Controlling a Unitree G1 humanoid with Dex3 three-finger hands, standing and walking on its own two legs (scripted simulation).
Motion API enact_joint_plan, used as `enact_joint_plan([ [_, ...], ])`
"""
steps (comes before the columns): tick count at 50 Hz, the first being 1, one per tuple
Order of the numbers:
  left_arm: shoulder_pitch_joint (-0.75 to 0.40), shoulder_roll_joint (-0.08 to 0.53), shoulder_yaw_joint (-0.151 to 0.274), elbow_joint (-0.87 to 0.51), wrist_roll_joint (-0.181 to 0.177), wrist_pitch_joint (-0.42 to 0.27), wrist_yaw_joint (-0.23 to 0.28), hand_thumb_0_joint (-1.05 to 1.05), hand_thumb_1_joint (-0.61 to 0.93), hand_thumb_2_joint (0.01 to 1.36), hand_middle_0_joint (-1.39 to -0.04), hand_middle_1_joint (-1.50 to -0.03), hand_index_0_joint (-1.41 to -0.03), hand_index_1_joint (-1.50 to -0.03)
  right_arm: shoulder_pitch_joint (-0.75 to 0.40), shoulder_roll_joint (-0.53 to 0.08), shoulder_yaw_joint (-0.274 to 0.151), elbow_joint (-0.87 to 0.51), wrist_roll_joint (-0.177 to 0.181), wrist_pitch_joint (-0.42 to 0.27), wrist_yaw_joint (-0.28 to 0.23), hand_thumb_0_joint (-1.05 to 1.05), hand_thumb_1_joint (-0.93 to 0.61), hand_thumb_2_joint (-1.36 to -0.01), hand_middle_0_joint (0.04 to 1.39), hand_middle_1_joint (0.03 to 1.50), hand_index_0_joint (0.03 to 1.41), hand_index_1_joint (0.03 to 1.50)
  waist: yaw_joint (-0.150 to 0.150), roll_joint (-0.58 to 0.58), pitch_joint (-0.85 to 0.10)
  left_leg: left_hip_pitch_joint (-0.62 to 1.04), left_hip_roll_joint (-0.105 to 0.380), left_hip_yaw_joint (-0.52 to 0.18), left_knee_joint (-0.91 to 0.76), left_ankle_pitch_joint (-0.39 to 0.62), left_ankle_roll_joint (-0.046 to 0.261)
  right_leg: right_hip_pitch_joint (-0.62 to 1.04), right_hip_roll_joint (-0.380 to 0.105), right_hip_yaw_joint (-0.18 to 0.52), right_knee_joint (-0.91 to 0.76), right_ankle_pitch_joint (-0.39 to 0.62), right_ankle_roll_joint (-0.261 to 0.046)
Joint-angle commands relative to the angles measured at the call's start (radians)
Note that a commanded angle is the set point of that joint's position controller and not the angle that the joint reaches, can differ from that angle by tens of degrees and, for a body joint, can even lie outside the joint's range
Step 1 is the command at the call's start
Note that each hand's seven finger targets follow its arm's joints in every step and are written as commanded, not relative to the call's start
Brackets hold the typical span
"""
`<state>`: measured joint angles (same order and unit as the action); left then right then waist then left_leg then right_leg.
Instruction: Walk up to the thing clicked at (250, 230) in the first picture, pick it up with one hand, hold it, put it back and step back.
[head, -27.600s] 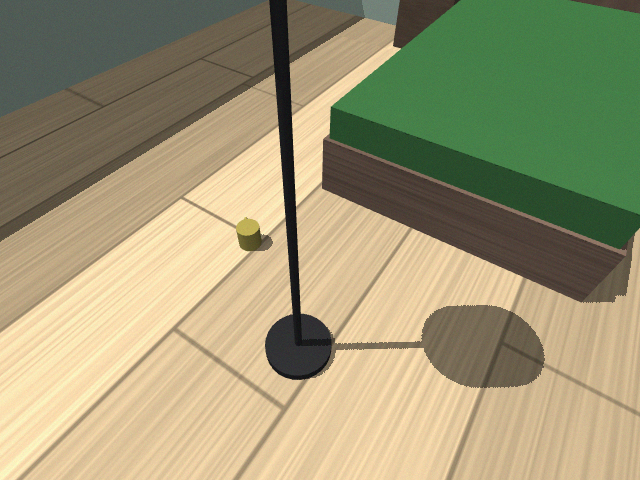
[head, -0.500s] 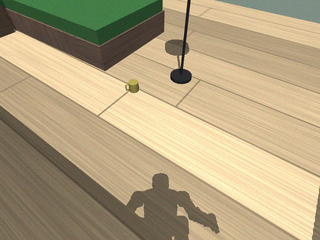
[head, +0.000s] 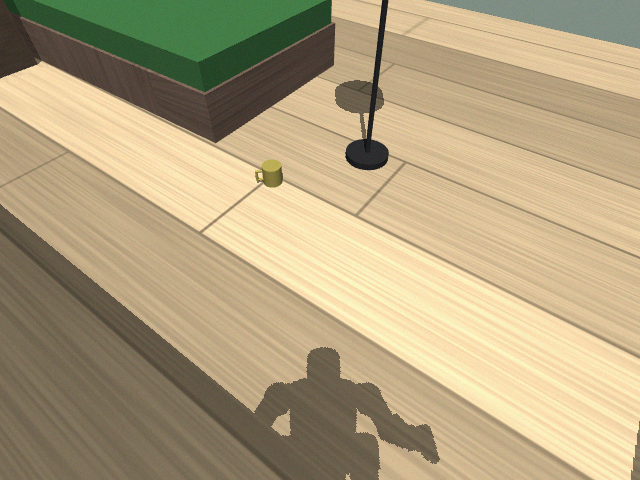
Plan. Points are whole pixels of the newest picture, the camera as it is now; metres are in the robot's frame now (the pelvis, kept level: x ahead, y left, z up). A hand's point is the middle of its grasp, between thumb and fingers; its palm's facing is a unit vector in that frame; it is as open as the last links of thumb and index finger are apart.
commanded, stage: stand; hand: left
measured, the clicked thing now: (268, 174) +1.54 +0.24 -0.73
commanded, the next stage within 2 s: walk up in 0.74 s
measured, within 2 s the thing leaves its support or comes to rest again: neither
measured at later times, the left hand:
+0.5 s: hand out of the picture +0.08 +0.25 -0.16, palm faces -0.03 -0.94 -0.34, open 7.4 cm
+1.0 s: hand out of the picture +0.14 +0.25 -0.14, palm faces -0.07 -0.91 -0.41, open 7.4 cm
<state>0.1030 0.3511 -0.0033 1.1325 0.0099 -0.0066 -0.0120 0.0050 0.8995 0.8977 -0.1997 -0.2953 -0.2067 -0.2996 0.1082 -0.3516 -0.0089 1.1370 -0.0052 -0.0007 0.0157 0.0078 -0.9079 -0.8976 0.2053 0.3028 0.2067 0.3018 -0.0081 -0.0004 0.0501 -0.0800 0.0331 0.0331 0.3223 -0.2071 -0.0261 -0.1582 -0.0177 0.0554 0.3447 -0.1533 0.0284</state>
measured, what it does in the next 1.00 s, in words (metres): steps on the spot: right foot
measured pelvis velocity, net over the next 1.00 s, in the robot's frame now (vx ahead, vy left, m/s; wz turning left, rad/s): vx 0.06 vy -0.04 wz -0.05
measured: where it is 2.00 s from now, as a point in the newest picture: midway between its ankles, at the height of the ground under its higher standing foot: (332, 387)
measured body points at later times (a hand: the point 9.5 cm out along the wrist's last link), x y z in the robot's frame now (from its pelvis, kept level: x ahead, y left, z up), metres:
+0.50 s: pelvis +0.01 +0.00 +0.00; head +0.02 +0.00 +0.45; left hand +0.09 +0.30 -0.13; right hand +0.08 -0.30 -0.13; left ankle -0.02 +0.13 -0.75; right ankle +0.02 -0.14 -0.75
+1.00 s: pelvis +0.06 -0.04 -0.02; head +0.06 -0.05 +0.43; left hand +0.14 +0.30 -0.12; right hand +0.07 -0.37 -0.15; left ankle -0.02 +0.13 -0.75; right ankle +0.11 -0.17 -0.75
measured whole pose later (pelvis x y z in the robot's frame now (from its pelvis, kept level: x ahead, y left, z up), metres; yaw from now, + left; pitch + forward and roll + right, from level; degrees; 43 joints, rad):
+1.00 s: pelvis +0.06 -0.04 -0.02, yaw -3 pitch -3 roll +1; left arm 0.20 0.44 0.09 1.04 0.03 -0.03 -0.09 0.01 0.90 0.90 -0.20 -0.30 -0.21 -0.30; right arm 0.25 -0.42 -0.10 1.04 -0.04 -0.02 0.07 0.01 -0.90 -0.90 0.21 0.30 0.21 0.30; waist -0.02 0.01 0.04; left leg -0.03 0.09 0.07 0.47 -0.40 0.00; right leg -0.31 -0.05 -0.03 0.58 -0.26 -0.01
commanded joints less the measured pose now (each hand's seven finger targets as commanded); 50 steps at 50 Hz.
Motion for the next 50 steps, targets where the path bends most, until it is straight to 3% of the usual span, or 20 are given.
enact_joint_plan([
  [1,-0.04,0.217,0.035,-0.063,-0.001,-0.024,0.019,0.0,0.9,0.9,-0.2,-0.3,-0.2,-0.3,-0.039,-0.212,-0.043,-0.061,-0.003,-0.022,-0.015,0.0,-0.9,-0.9,0.2,0.3,0.2,0.3,0.002,-0.013,-0.051,-0.015,0.104,-0.079,-0.063,0.057,0.035,0.01,-0.091,0.066,-0.049,0.087,-0.043],
  [6,-0.035,0.216,0.034,-0.065,-0.001,-0.026,0.021,0.0,0.9,0.9,-0.2,-0.3,-0.2,-0.3,-0.031,-0.219,-0.045,-0.063,-0.003,-0.02,-0.015,0.0,-0.9,-0.9,0.2,0.3,0.2,0.3,-0.002,0.001,-0.09,0.008,0.107,-0.076,-0.047,0.112,0.038,0.035,-0.1,0.066,-0.036,0.164,-0.047],
  [13,-0.038,0.216,0.035,-0.068,-0.002,-0.023,0.022,0.0,0.9,0.9,-0.2,-0.3,-0.2,-0.3,-0.032,-0.216,-0.043,-0.064,-0.005,-0.022,-0.018,0.0,-0.9,-0.9,0.2,0.3,0.2,0.3,0.0,0.012,-0.094,0.004,0.11,-0.076,-0.052,0.14,0.035,0.048,-0.103,0.061,-0.028,0.187,-0.049],
  [20,-0.033,0.215,0.033,-0.067,0.0,-0.023,0.022,0.0,0.9,0.9,-0.2,-0.3,-0.2,-0.3,-0.033,-0.217,-0.045,-0.066,-0.003,-0.023,-0.019,0.0,-0.9,-0.9,0.2,0.3,0.2,0.3,0.001,0.002,-0.084,0.01,0.109,-0.078,-0.053,0.147,0.035,0.041,-0.1,0.054,-0.029,0.185,-0.045],
  [26,-0.034,0.219,0.036,-0.067,-0.002,-0.023,0.022,0.0,0.9,0.9,-0.2,-0.3,-0.2,-0.3,-0.029,-0.212,-0.044,-0.068,-0.004,-0.019,-0.017,0.0,-0.9,-0.9,0.2,0.3,0.2,0.3,0.001,-0.003,-0.058,-0.011,0.102,-0.074,-0.059,0.085,0.034,0.027,-0.099,0.062,-0.048,0.126,-0.045],
  [32,-0.031,0.217,0.035,-0.068,-0.001,-0.024,0.021,0.0,0.9,0.9,-0.2,-0.3,-0.2,-0.3,-0.033,-0.211,-0.044,-0.068,-0.002,-0.023,-0.017,0.0,-0.9,-0.9,0.2,0.3,0.2,0.3,0.004,-0.002,-0.074,0.004,0.105,-0.077,-0.059,0.123,0.034,0.038,-0.097,0.056,-0.037,0.168,-0.047],
  [36,-0.033,0.219,0.036,-0.068,-0.001,-0.024,0.023,0.0,0.9,0.9,-0.2,-0.3,-0.2,-0.3,-0.029,-0.212,-0.045,-0.069,-0.004,-0.019,-0.016,0.0,-0.9,-0.9,0.2,0.3,0.2,0.3,0.001,-0.017,-0.065,0.006,0.104,-0.075,-0.055,0.097,0.038,0.026,-0.097,0.059,-0.046,0.126,-0.047],
  [37,0.008,0.305,0.103,-0.133,0.02,-0.035,-0.011,0.0,0.9,0.9,-0.2,-0.3,-0.2,-0.3,0.042,-0.313,-0.109,-0.128,-0.026,-0.042,0.007,0.0,-0.9,-0.9,0.2,0.3,0.2,0.3,-0.005,0.008,-0.186,0.05,0.089,-0.092,0.022,-0.406,0.112,0.002,-0.04,0.06,0.037,-0.378,-0.079],
  [38,-0.01,0.302,0.11,-0.134,0.03,-0.034,-0.025,0.0,0.9,0.9,-0.2,-0.3,-0.2,-0.3,0.07,-0.332,-0.124,-0.116,-0.034,-0.047,0.018,0.0,-0.9,-0.9,0.2,0.3,0.2,0.3,-0.016,0.059,-0.115,0.019,0.125,-0.144,-0.015,-0.601,0.139,-0.127,-0.036,0.049,0.108,-0.507,-0.084],
  [39,-0.054,0.281,0.111,-0.149,0.031,-0.031,-0.034,0.0,0.9,0.9,-0.2,-0.3,-0.2,-0.3,0.081,-0.338,-0.133,-0.116,-0.036,-0.047,0.023,0.0,-0.9,-0.9,0.2,0.3,0.2,0.3,-0.035,0.111,-0.035,0.05,0.168,-0.205,-0.085,-0.669,0.161,-0.288,-0.004,0.0,0.196,-0.484,-0.062],
  [40,-0.104,0.257,0.109,-0.178,0.033,-0.029,-0.044,0.0,0.9,0.9,-0.2,-0.3,-0.2,-0.3,0.096,-0.355,-0.146,-0.125,-0.034,-0.049,0.024,0.0,-0.9,-0.9,0.2,0.3,0.2,0.3,-0.06,0.189,0.023,0.051,0.276,-0.305,-0.187,-0.691,0.208,-0.396,0.013,-0.064,0.348,-0.354,-0.046],
  [41,-0.145,0.258,0.112,-0.208,0.036,-0.031,-0.046,0.0,0.9,0.9,-0.2,-0.3,-0.2,-0.3,0.103,-0.367,-0.154,-0.139,-0.036,-0.056,0.023,0.0,-0.9,-0.9,0.2,0.3,0.2,0.3,-0.074,0.174,0.1,0.062,0.373,-0.389,-0.234,-0.594,0.253,-0.512,-0.02,-0.039,0.419,-0.316,-0.039],
  [42,-0.157,0.251,0.112,-0.219,0.033,-0.037,-0.049,0.0,0.9,0.9,-0.2,-0.3,-0.2,-0.3,0.094,-0.365,-0.159,-0.146,-0.039,-0.064,0.019,0.0,-0.9,-0.9,0.2,0.3,0.2,0.3,-0.064,0.127,0.132,0.057,0.405,-0.41,-0.239,-0.494,0.269,-0.514,-0.06,0.011,0.417,-0.3,-0.045],
  [43,-0.128,0.253,0.108,-0.216,0.022,-0.046,-0.056,0.0,0.9,0.9,-0.2,-0.3,-0.2,-0.3,0.068,-0.349,-0.157,-0.165,-0.036,-0.07,0.019,0.0,-0.9,-0.9,0.2,0.3,0.2,0.3,-0.038,0.104,0.112,0.095,0.376,-0.361,-0.214,-0.394,0.262,-0.477,-0.086,0.017,0.375,-0.282,-0.048],
  [44,-0.096,0.251,0.105,-0.213,0.017,-0.054,-0.064,0.0,0.9,0.9,-0.2,-0.3,-0.2,-0.3,0.049,-0.324,-0.147,-0.181,-0.038,-0.071,0.022,0.0,-0.9,-0.9,0.2,0.3,0.2,0.3,-0.028,0.106,0.068,0.117,0.315,-0.283,-0.182,-0.348,0.242,-0.436,-0.074,-0.006,0.329,-0.289,-0.045],
  [46,-0.011,0.246,0.116,-0.194,0.018,-0.05,-0.077,0.0,0.9,0.9,-0.2,-0.3,-0.2,-0.3,0.012,-0.324,-0.149,-0.21,-0.045,-0.068,0.031,0.0,-0.9,-0.9,0.2,0.3,0.2,0.3,0.002,0.182,0.025,0.021,0.242,-0.171,-0.145,-0.367,0.208,-0.267,-0.054,-0.065,0.279,-0.23,-0.035],
  [47,0.063,0.245,0.124,-0.177,0.016,-0.048,-0.077,0.0,0.9,0.9,-0.2,-0.3,-0.2,-0.3,-0.04,-0.336,-0.154,-0.227,-0.042,-0.062,0.035,0.0,-0.9,-0.9,0.2,0.3,0.2,0.3,0.05,0.204,0.015,-0.088,0.226,-0.12,-0.101,-0.379,0.192,-0.108,-0.051,-0.088,0.228,-0.18,-0.044],
  [48,0.136,0.253,0.131,-0.145,0.018,-0.052,-0.073,0.0,0.9,0.9,-0.2,-0.3,-0.2,-0.3,-0.074,-0.32,-0.152,-0.238,-0.039,-0.054,0.036,0.0,-0.9,-0.9,0.2,0.3,0.2,0.3,0.089,0.168,0.004,-0.224,0.179,-0.048,-0.002,-0.408,0.168,0.076,-0.021,-0.128,0.17,-0.087,-0.038],
  [49,0.272,0.285,0.151,-0.095,0.017,-0.058,-0.058,0.0,0.9,0.9,-0.2,-0.3,-0.2,-0.3,-0.083,-0.274,-0.136,-0.248,-0.041,-0.048,0.035,0.0,-0.9,-0.9,0.2,0.3,0.2,0.3,0.152,0.048,-0.047,-0.354,0.122,0.004,0.206,-0.418,0.139,0.274,0.001,-0.113,0.167,-0.084,-0.038],
  [50,0.397,0.353,0.177,-0.062,0.025,-0.066,-0.037,0.0,0.9,0.9,-0.2,-0.3,-0.2,-0.3,-0.047,-0.188,-0.106,-0.261,-0.04,-0.046,0.036,0.0,-0.9,-0.9,0.2,0.3,0.2,0.3,0.204,-0.241,-0.094,-0.513,0.003,0.102,0.556,-0.453,0.108,0.404,-0.064,0.034,0.039,-0.292,-0.05],
])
